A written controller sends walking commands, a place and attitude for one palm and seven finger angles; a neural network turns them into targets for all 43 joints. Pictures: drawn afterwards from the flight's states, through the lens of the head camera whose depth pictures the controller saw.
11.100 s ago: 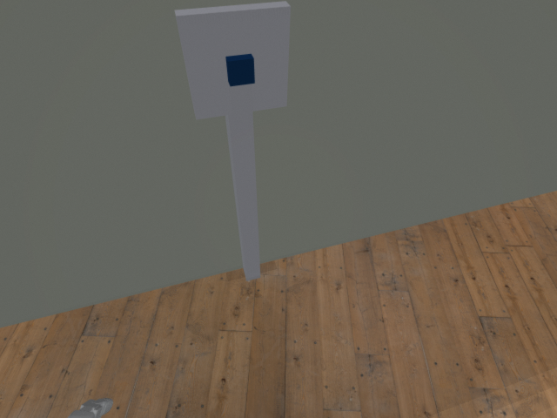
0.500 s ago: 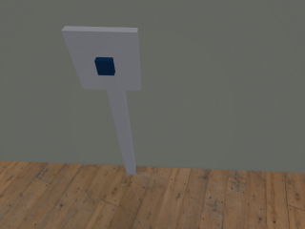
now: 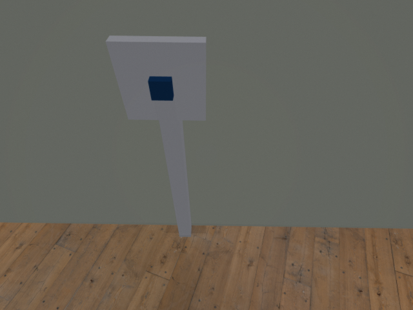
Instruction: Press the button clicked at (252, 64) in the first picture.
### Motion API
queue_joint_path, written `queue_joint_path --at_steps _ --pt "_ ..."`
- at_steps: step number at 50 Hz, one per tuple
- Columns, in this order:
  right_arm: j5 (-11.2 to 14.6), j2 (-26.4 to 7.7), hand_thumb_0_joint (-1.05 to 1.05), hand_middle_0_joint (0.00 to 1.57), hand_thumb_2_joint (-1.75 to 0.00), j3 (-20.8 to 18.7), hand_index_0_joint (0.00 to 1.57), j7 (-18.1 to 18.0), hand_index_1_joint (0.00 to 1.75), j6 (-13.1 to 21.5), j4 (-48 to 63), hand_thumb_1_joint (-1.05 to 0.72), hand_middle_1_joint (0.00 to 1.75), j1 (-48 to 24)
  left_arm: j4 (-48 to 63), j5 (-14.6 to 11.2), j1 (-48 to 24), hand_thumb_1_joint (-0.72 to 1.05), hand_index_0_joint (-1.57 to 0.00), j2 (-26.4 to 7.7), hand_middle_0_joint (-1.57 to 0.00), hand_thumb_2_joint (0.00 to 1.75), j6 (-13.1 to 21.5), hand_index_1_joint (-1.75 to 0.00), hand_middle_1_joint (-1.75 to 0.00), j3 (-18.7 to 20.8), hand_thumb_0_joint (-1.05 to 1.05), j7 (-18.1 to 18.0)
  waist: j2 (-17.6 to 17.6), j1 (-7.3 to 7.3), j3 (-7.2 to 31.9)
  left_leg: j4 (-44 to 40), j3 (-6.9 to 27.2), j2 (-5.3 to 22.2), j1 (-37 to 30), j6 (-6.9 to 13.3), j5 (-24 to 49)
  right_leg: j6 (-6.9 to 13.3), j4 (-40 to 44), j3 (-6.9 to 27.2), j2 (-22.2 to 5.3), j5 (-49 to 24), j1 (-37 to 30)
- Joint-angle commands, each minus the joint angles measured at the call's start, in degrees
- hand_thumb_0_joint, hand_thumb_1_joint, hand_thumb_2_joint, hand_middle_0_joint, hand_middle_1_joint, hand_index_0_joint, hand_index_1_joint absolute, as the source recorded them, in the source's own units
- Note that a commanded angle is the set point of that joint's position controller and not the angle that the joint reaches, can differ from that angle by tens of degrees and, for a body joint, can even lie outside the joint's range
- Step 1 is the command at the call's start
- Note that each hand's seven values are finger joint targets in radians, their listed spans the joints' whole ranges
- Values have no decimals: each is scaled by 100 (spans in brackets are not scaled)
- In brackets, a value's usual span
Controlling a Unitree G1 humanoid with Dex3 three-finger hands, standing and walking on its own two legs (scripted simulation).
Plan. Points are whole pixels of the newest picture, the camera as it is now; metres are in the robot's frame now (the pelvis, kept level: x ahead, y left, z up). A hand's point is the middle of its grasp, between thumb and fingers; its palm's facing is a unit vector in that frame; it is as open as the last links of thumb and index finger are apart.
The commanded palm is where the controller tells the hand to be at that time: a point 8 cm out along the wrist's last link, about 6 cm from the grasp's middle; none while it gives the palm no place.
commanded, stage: shuffle to correct the standing spot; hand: left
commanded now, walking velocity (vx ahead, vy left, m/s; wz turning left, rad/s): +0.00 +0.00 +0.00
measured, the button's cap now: (161, 87) +0.57 +0.14 +0.14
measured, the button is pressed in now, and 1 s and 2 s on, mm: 0 0 0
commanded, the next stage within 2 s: come to a stop and stand still in 0.38 s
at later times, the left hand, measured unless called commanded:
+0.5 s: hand out of the picture +0.01 +0.11 -0.18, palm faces +0.08 -0.99 -0.15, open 7.3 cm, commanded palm none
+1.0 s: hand (157, 309) +0.16 +0.12 -0.17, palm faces +0.04 -0.96 -0.29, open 7.3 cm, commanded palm none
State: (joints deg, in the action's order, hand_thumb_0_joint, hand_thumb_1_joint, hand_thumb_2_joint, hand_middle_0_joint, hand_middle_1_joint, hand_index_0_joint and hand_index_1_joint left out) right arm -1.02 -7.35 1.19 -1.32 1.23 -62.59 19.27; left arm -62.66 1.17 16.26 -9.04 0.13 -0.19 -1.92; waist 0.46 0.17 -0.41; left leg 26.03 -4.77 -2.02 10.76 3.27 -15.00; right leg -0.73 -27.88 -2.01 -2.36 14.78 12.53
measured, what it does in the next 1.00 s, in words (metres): walks ahead: left foot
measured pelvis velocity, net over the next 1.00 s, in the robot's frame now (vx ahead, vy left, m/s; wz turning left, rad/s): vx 0.09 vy -0.08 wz -0.02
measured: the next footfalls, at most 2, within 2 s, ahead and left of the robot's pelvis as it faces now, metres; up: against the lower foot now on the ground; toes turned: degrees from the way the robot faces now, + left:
left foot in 0.62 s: +0.16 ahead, +0.04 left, +0.00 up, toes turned +4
right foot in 1.02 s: +0.13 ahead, -0.22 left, +0.00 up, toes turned -1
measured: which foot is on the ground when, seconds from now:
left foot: down 0.00-0.36, up 0.38-0.60, down 0.62-1.00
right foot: down 0.00-0.66, up 0.68-1.00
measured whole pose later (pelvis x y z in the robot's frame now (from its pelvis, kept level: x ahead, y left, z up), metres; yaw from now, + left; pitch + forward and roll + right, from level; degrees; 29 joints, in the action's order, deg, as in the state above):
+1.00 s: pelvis +0.09 -0.08 -0.01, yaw -1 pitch +1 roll +1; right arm -1.1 -9.8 -2.6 -0.9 -1.2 -55.1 7.6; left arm -53.5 1.5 11.1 -11.2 -1.3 2.6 -2.9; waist 0.7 -0.8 -2.5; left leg 32.3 -5.4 2.1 20.8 0.8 -12.3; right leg -0.1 -41.4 -0.5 -2.5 23.1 19.9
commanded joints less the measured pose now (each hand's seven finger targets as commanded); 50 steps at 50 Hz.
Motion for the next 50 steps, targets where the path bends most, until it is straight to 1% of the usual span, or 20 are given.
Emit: queue_joint_path --at_steps 1,8,14,16,18,20,22,24,28,30,31,32,33,34,36,40,47,48,49,50 --pt "6 -661 0 20 -90 -128 20 -59 30 111 184 -90 30 219 111 -28 415 90 -20 -371 -20 90 82 -30 -30 44 0 -3 -1 -92 -428 -933 982 866 480 41 118 244 294 271 -247 -303 -59" --pt "-33 -816 0 20 -90 -255 20 -80 30 29 103 -90 30 301 115 68 431 90 -20 -242 -20 90 28 -30 -30 79 0 71 308 20 -684 -1221 1434 1284 267 310 -1335 275 -296 -80 20 653 668" --pt "-49 -783 0 20 -90 -331 20 -110 30 49 215 -90 30 263 123 80 766 90 -20 -220 -20 90 78 -30 -30 172 0 157 290 -58 -679 -610 1225 1274 509 388 -680 397 -205 101 -14 428 504" --pt "-34 -674 0 20 -90 -317 20 -107 30 89 288 -90 30 121 41 66 1082 90 -20 -316 -20 90 115 -30 -30 219 0 145 -240 -180 -564 77 731 929 969 231 -376 537 75 582 -257 79 -89" --pt "-18 -368 0 20 -90 -253 20 -85 30 130 403 -90 30 -42 -130 47 1541 90 -20 -632 -20 90 175 -30 -30 302 0 91 -1397 -275 -361 1561 -167 268 1856 -74 -835 970 693 1776 -1084 -989 -983" --pt "-28 -355 0 20 -90 -269 20 -60 30 131 624 -90 30 -573 -247 74 2000 90 -20 -635 -20 90 243 -30 -30 317 0 28 -1424 -517 -367 3101 12 292 2791 -115 -1972 1609 892 2355 -1636 -2903 -1549" --pt "-15 -320 0 20 -90 -301 20 -12 30 163 653 -90 30 -798 -212 95 1820 90 -20 -544 -20 90 273 -30 -30 305 0 -21 -569 -417 -310 3463 154 443 2985 -107 -1783 1698 681 1838 -1518 -3707 -1669" --pt "0 -208 0 20 -90 -287 20 50 30 128 697 -90 30 -887 -106 100 1516 90 -20 -584 -20 90 276 -30 -30 296 0 -33 -398 -281 -214 2946 36 482 2595 -124 -1484 1510 728 1324 -1254 -3359 -1349" --pt "62 -17 0 20 -90 -150 20 10 30 90 517 -90 30 -644 -11 40 1037 90 -20 -414 -20 90 268 -30 -30 194 0 -65 -383 34 -195 1135 -77 264 919 -255 -78 1002 454 620 -746 -4204 -493" --pt "70 -272 0 20 -90 -187 20 -72 30 151 228 -90 30 131 -6 -6 986 90 -20 -420 -20 90 247 -30 -30 170 0 -93 -315 290 362 92 67 361 -500 -183 1925 559 -401 387 -415 -3981 -355" --pt "53 -677 0 20 -90 -260 20 -122 30 176 225 -90 30 341 14 -81 1095 90 -20 -379 -20 90 237 -30 -30 158 0 -100 279 305 742 393 690 1058 -1347 161 4099 288 -803 255 -187 -2783 133" --pt "82 -992 0 20 -90 -290 20 -162 30 171 271 -90 30 441 62 -139 1221 90 -20 -213 -20 90 184 -30 -30 147 0 -139 1039 229 935 274 1697 2122 -1480 832 6154 55 -1402 32 57 -65 493" --pt "116 -983 0 20 -90 -309 20 -166 30 79 337 -90 30 200 106 -90 1335 90 -20 -149 -20 90 115 -30 -30 145 0 -163 1063 94 735 -76 1600 2403 -1126 1169 6372 46 -1908 132 120 2045 528" --pt "106 -949 0 20 -90 -264 20 -209 30 58 378 -90 30 -154 101 -50 1186 90 -20 -205 -20 90 36 -30 -30 137 0 -166 1278 11 331 -261 1693 2337 -725 1202 6171 20 -2160 261 77 2205 603" --pt "65 -790 0 20 -90 -259 20 -243 30 16 498 -90 30 -525 173 7 905 90 -20 -235 -20 90 -70 -30 -30 177 0 -159 908 -54 -277 -422 1485 2166 -41 1136 5617 -10 -2372 292 -123 1948 760" --pt "-4 -1042 0 20 -90 -434 20 -195 30 -76 684 -90 30 -634 394 11 747 90 -20 -188 -20 90 -181 -30 -30 255 0 -94 238 -76 242 -357 1249 2024 -249 1064 4920 -41 -2683 115 -21 1492 913" --pt "-114 -1050 0 20 -90 -600 20 -35 30 -182 993 -90 30 -938 873 14 310 90 -20 -160 -20 90 -185 -30 -30 352 0 -34 928 -101 367 -437 971 1719 516 750 2463 -12 -1922 -108 21 1050 459" --pt "69 -1498 0 20 -90 -705 20 -45 30 -67 1107 -90 30 -1226 700 -31 668 90 -20 -595 -20 90 -70 -30 -30 273 0 -143 -415 -340 921 663 957 1808 116 331 2764 45 -584 396 -220 467 373" --pt "77 -955 0 20 -90 -604 20 100 30 -158 1427 -90 30 -1027 1194 57 337 90 -20 -807 -20 90 -44 -30 -30 322 0 -127 -1642 -248 613 1231 297 815 1290 -14 -51 222 451 1182 -565 567 148" --pt "-15 -555 0 20 -90 -493 20 187 30 -246 1587 -90 30 -1180 1316 93 -34 90 -20 -1092 -20 90 29 -30 -30 376 0 -93 -1817 -186 208 1984 144 297 1678 -298 -1090 651 950 2160 -1364 853 621"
